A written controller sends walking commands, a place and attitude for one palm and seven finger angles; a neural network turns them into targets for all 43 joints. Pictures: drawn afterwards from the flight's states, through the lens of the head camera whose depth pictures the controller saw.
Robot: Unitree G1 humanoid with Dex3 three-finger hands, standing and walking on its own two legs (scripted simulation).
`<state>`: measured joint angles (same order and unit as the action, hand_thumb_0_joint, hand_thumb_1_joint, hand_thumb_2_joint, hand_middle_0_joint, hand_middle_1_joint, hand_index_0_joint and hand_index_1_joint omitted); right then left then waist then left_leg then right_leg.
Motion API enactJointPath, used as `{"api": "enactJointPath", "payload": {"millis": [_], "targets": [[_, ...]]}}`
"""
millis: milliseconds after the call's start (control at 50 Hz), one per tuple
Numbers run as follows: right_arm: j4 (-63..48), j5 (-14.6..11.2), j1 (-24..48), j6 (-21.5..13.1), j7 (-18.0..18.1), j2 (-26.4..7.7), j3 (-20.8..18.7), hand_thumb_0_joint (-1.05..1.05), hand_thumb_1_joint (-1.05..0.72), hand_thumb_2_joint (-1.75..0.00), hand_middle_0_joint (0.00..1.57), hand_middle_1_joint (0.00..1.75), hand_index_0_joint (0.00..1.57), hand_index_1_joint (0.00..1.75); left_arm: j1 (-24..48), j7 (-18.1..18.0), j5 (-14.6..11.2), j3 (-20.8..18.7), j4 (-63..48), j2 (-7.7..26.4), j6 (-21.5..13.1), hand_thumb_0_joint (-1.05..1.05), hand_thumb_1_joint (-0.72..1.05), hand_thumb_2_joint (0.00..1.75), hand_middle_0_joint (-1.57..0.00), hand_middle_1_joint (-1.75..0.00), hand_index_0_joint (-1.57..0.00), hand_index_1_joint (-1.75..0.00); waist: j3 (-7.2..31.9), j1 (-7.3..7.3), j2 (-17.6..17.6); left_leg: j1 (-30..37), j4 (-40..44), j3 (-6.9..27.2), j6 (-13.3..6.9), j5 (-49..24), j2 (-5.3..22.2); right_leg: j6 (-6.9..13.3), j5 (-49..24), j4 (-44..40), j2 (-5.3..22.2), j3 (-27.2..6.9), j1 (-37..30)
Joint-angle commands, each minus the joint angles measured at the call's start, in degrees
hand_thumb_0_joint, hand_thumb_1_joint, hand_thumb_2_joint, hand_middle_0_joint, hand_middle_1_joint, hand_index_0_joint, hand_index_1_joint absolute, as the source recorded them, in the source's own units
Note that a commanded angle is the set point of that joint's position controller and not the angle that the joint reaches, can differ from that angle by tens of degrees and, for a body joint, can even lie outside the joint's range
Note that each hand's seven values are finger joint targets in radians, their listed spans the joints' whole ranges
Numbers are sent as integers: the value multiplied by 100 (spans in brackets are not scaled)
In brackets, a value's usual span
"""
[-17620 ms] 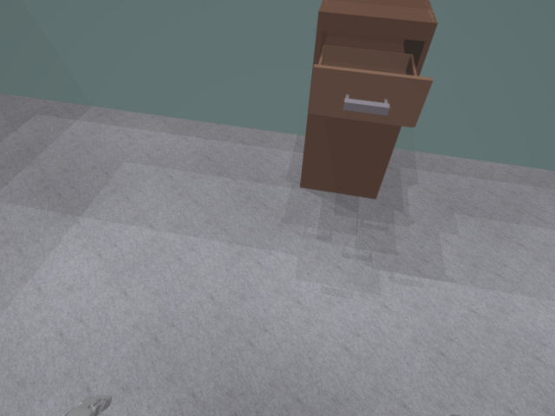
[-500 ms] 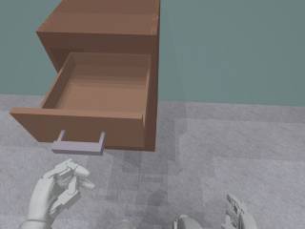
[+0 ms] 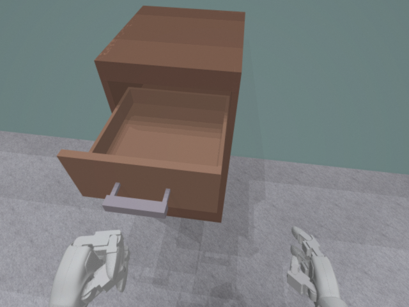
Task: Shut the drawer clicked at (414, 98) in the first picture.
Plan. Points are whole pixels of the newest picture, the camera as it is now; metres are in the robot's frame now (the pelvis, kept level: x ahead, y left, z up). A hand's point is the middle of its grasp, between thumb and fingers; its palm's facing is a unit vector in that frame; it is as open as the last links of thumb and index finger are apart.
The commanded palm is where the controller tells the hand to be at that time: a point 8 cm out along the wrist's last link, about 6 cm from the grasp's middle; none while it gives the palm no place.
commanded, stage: raise the hand and make a fist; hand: left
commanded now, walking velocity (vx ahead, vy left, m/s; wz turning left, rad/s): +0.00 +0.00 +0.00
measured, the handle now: (138, 198) +0.34 +0.18 -0.01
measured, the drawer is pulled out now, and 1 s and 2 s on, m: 0.29 0.29 0.29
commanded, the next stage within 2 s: bring the fist close to the handle in 0.52 s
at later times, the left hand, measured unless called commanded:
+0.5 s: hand (122, 264) +0.17 +0.14 +0.09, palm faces -0.02 -1.00 -0.09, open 3.3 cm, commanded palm +0.13 +0.20 +0.10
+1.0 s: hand (127, 257) +0.20 +0.15 +0.06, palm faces -0.05 -1.00 -0.05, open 3.3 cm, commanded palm +0.17 +0.21 +0.06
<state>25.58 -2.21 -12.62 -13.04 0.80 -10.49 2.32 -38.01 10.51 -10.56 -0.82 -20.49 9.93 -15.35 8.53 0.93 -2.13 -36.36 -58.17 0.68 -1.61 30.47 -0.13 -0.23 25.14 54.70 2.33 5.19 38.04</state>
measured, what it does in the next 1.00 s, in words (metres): stands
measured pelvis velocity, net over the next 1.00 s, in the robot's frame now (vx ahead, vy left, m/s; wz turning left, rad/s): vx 0.00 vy -0.02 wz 0.01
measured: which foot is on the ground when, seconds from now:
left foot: down 0.00-1.00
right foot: down 0.00-1.00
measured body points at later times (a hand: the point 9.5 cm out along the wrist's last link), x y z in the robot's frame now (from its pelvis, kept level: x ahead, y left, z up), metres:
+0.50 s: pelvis +0.01 -0.02 +0.01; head +0.03 -0.02 +0.45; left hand +0.17 +0.20 +0.10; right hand +0.18 -0.25 -0.06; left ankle -0.01 +0.10 -0.68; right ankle +0.02 -0.13 -0.68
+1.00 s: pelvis +0.00 -0.02 +0.00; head +0.05 -0.02 +0.45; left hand +0.19 +0.20 +0.06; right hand +0.19 -0.25 -0.07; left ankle -0.01 +0.10 -0.68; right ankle +0.02 -0.13 -0.68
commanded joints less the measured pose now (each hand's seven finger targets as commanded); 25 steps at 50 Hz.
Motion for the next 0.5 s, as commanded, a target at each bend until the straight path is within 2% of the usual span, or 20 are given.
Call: {"api": "enactJointPath", "payload": {"millis": [0, 40, 60, 80, 180, 220, 260, 280, 340, 360, 380, 440, 460, 480], "targets": [[-1011, -31, 331, -192, 112, -834, -400, 0, -90, -90, 20, 30, 20, 30, -224, -7, 92, -287, -1316, 621, -63, 0, 90, 90, -140, -160, -140, -160, 96, -67, 135, 106, 1316, 255, 68, -1478, 101, 157, -727, -743, -228, 64, -624], [-1072, -18, 311, -199, 112, -757, -371, 0, -90, -90, 20, 30, 20, 30, -264, -143, 18, -323, -1722, 550, -161, 0, 90, 90, -140, -160, -140, -160, 261, 11, -161, 285, 1335, 256, 106, -1561, 98, 175, -726, -698, -225, 86, -652], [-1080, -6, 326, -203, 107, -750, -350, 0, -90, -90, 20, 30, 20, 30, -230, -236, 1, -402, -1890, 617, -211, 0, 90, 90, -140, -160, -140, -160, 309, 60, -284, 318, 1345, 265, 123, -1670, 94, 188, -773, -658, -234, 103, -681], [-1054, -8, 239, -212, 96, -718, -345, 0, -90, -90, 20, 30, 20, 30, -266, -298, -28, -423, -1919, 565, -264, 0, 90, 90, -140, -160, -140, -160, 385, 40, -311, 412, 1342, 263, 147, -1733, 103, 189, -788, -668, -245, 113, -672], [-958, 0, 179, -297, 59, -808, -349, 0, -90, -90, 20, 30, 20, 30, -259, -278, -19, -5, -1497, 205, -419, 0, 90, 90, -140, -160, -140, -160, 97, -153, -7, 200, 1247, 256, 115, -1486, 92, 146, -679, -736, -256, 97, -483], [-924, -14, 180, -327, 78, -860, -374, 0, -90, -90, 20, 30, 20, 30, -246, -167, 4, -20, -1303, 293, -382, 0, 90, 90, -140, -160, -140, -160, 55, -188, 174, 58, 1236, 244, 92, -1256, 68, 135, -543, -801, -238, 49, -499], [-915, -34, 230, -336, 112, -882, -410, 0, -90, -90, 20, 30, 20, 30, -355, -97, 43, -215, -1165, 495, -313, 0, 90, 90, -140, -160, -140, -160, 118, -122, 253, -13, 1246, 220, 68, -1245, 55, 152, -531, -860, -222, -21, -638], [-945, -40, 218, -337, 114, -869, -414, 0, -90, -90, 20, 30, 20, 30, -453, -60, 37, -213, -1180, 471, -281, 0, 90, 90, -140, -160, -140, -160, 233, -83, 207, 17, 1257, 190, 61, -1274, 38, 149, -565, -871, -207, -40, -722], [-940, -36, 214, -354, 141, -804, -427, 0, -90, -90, 20, 30, 20, 30, -344, -108, -30, -493, -1492, 675, -292, 0, 90, 90, -140, -160, -140, -160, 541, 2, 44, 152, 1237, 136, 58, -1596, 18, 156, -909, -842, -183, -72, -962], [-895, -37, 252, -337, 159, -778, -446, 0, -90, -90, 20, 30, 20, 30, -432, -177, -75, -759, -1467, 822, -302, 0, 90, 90, -140, -160, -140, -160, 589, 83, 87, 121, 1229, 121, 63, -1678, 17, 164, -988, -859, -193, -89, -1064], [-863, -38, 220, -328, 166, -750, -429, 0, -90, -90, 20, 30, 20, 30, -424, -196, -139, -764, -1430, 727, -342, 0, 90, 90, -140, -160, -140, -160, 524, 54, 95, 120, 1237, 101, 69, -1682, 8, 161, -1009, -878, -197, -75, -1071], [-748, -40, 232, -353, 179, -734, -429, 0, -90, -90, 20, 30, 20, 30, -303, -227, -283, -902, -1272, 720, -493, 0, 90, 90, -140, -160, -140, -160, 304, 17, 106, 19, 1200, 66, 70, -1618, -3, 155, -988, -968, -202, -131, -1049], [-697, -46, 276, -370, 186, -748, -440, 0, -90, -90, 20, 30, 20, 30, -285, -213, -300, -932, -1232, 718, -551, 0, 90, 90, -140, -160, -140, -160, 287, 9, 12, 53, 1170, 45, 59, -1640, -8, 160, -1014, -1019, -192, -174, -1051], [-668, -42, 236, -397, 171, -753, -430, 0, -90, -90, 20, 30, 20, 30, -309, -152, -316, -817, -1120, 612, -584, 0, 90, 90, -140, -160, -140, -160, 224, -36, 18, 66, 1180, 47, 67, -1669, -11, 154, -1068, -1016, -190, -152, -1024]]}}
